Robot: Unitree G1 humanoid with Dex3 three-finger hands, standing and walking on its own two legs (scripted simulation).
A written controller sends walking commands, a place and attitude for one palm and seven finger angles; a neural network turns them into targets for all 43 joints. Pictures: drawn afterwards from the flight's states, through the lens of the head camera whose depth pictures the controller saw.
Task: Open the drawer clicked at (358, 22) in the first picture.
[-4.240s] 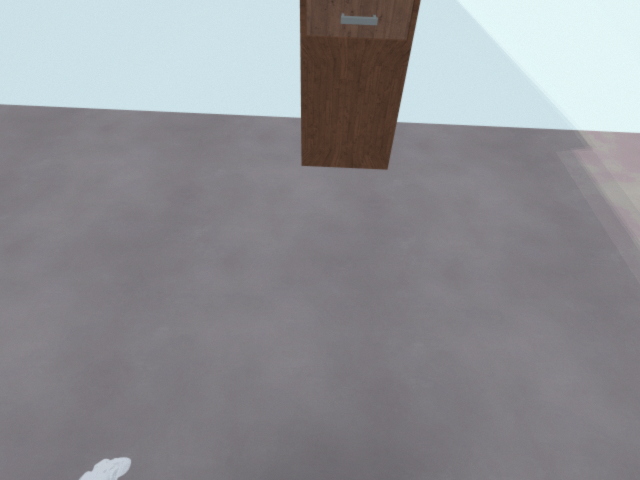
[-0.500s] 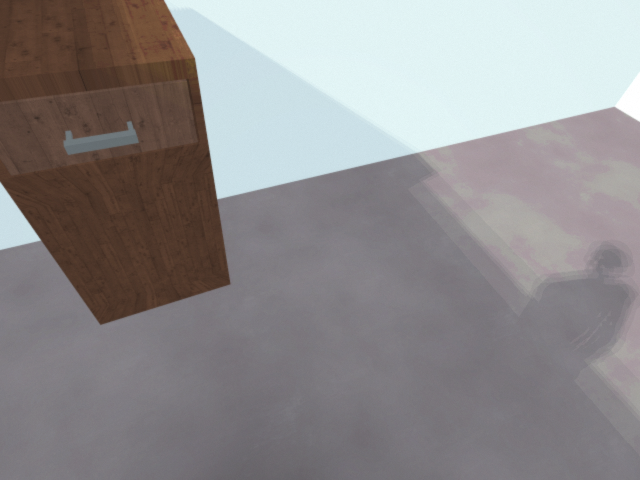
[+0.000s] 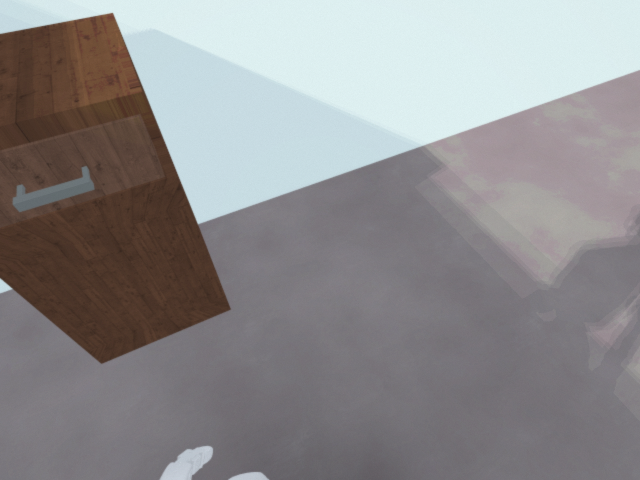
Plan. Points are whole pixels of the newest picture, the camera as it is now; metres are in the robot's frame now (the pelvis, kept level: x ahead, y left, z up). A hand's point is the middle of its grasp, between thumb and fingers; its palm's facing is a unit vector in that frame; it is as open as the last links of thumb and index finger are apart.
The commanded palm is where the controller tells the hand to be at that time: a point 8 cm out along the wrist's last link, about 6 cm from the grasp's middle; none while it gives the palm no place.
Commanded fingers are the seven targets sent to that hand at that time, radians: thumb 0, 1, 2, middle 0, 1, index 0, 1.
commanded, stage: turn to face it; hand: left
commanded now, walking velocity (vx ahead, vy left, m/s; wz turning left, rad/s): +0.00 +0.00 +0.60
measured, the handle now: (54, 186) +0.64 +0.54 -0.04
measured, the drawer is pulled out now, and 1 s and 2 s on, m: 0.00 0.00 0.00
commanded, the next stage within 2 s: take the last steps up to it in 0.72 s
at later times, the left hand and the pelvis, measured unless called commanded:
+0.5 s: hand out of the picture +0.00 +0.27 -0.16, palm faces +0.31 -0.91 -0.28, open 7.4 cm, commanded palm none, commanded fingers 0.00 0.90 0.90 -0.20 -0.30 -0.20 -0.30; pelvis +0.00 +0.03 +0.01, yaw +15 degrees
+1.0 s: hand out of the picture -0.07 +0.16 -0.15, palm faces +0.49 -0.84 -0.25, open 7.3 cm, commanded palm none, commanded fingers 0.00 0.90 0.90 -0.20 -0.30 -0.20 -0.30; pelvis -0.01 -0.02 +0.01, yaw +27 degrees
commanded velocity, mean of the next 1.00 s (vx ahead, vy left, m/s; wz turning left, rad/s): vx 0.06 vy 0.01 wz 0.35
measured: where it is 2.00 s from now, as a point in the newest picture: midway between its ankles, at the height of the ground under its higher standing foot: (286, 479)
